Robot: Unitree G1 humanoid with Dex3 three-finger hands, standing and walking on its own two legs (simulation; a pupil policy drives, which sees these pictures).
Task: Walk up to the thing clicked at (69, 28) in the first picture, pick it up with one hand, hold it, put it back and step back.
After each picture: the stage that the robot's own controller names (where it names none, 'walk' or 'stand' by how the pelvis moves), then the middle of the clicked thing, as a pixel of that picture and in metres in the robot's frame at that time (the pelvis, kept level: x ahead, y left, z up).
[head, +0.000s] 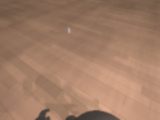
stand; (68, 30) +2.30 +0.68 -0.72
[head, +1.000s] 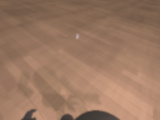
walk; (77, 36) +2.22 +0.34 -0.70
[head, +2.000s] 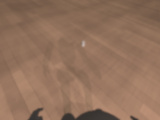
walk; (83, 43) +1.60 +0.14 -0.72
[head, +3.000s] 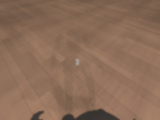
walk; (77, 62) +1.06 +0.22 -0.71
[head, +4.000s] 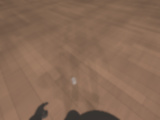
walk; (73, 80) +0.64 +0.27 -0.70
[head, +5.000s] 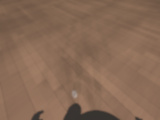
walk; (74, 94) +0.39 +0.23 -0.70
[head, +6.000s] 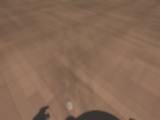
stand; (69, 105) +0.31 +0.22 -0.72
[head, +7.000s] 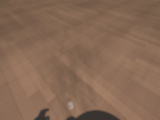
stand; (70, 105) +0.30 +0.21 -0.73
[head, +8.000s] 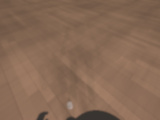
stand; (70, 105) +0.31 +0.22 -0.73
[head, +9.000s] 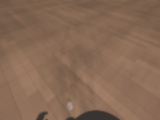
stand; (69, 105) +0.30 +0.22 -0.73
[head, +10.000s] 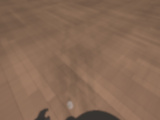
go down; (70, 104) +0.30 +0.21 -0.72
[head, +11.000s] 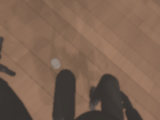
go down; (55, 63) +0.39 +0.26 -0.29
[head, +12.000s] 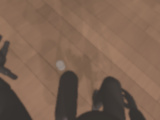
approach; (60, 65) +0.38 +0.26 -0.30
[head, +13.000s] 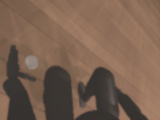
close in; (32, 62) +0.36 +0.29 -0.22
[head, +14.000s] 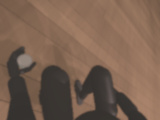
close; (25, 62) +0.36 +0.30 -0.22
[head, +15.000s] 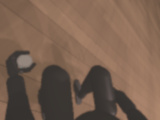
lift; (24, 62) +0.35 +0.29 -0.22
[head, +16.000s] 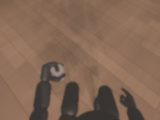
lift; (58, 72) +0.32 +0.21 -0.01
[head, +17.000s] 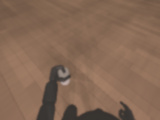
hold; (64, 76) +0.32 +0.18 -0.01
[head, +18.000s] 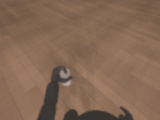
hold; (65, 77) +0.32 +0.17 +0.00
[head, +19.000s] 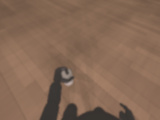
crouch; (67, 77) +0.33 +0.16 -0.03
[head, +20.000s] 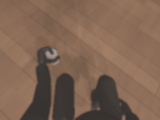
lower; (53, 57) +0.43 +0.24 -0.09
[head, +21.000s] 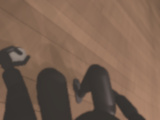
lower; (19, 57) +0.40 +0.30 -0.22
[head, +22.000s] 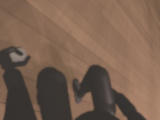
lower; (19, 57) +0.39 +0.30 -0.22
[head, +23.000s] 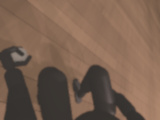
lower; (20, 57) +0.39 +0.30 -0.22
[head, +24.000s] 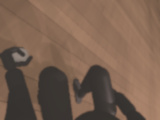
lower; (21, 57) +0.38 +0.30 -0.22
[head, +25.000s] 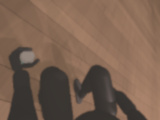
open; (27, 58) +0.38 +0.28 -0.22
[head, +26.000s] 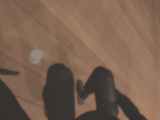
stand; (36, 56) +0.38 +0.27 -0.22
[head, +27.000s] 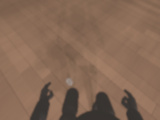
walk; (69, 81) +0.37 +0.21 -0.53
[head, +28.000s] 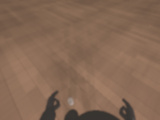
stand; (70, 101) +0.34 +0.20 -0.66
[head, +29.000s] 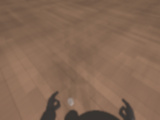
stand; (70, 101) +0.34 +0.20 -0.67
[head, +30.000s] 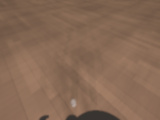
stand; (73, 103) +0.36 +0.19 -0.72
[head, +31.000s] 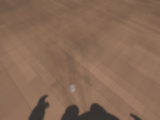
walk; (72, 88) +0.41 +0.16 -0.70
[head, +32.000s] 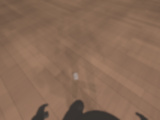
walk; (75, 76) +0.63 +0.23 -0.70
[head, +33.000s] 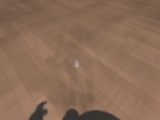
stand; (76, 63) +0.95 +0.22 -0.70
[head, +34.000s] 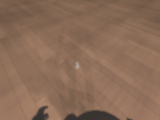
stand; (77, 65) +0.96 +0.22 -0.72
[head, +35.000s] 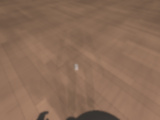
stand; (76, 67) +0.96 +0.24 -0.73
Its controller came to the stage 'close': yes
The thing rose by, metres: 0.72
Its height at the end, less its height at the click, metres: +0.00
